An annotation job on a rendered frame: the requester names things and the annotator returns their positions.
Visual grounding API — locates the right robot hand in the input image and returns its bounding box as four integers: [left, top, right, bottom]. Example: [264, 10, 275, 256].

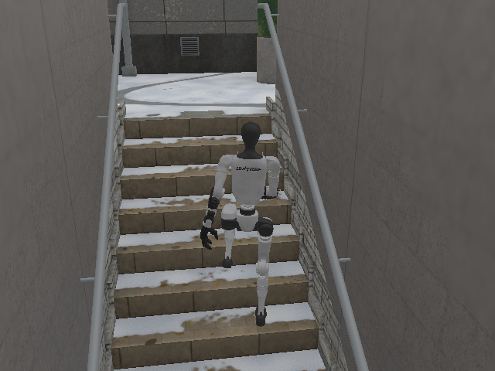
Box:
[261, 187, 271, 199]

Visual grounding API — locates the robot left forearm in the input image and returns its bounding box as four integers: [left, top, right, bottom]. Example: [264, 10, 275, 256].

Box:
[203, 187, 220, 228]

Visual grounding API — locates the left robot upper arm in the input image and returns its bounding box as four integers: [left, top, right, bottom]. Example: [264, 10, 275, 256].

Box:
[212, 155, 234, 199]

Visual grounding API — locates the right robot upper arm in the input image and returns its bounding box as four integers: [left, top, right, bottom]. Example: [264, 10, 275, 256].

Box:
[266, 156, 280, 197]

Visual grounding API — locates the left robot hand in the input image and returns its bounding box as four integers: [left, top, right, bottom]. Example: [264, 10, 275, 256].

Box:
[200, 225, 218, 250]

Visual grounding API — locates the robot head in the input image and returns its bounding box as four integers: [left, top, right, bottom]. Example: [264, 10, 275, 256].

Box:
[237, 122, 263, 159]

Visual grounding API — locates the right robot foot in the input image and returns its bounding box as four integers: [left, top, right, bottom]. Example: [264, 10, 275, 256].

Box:
[255, 307, 267, 327]

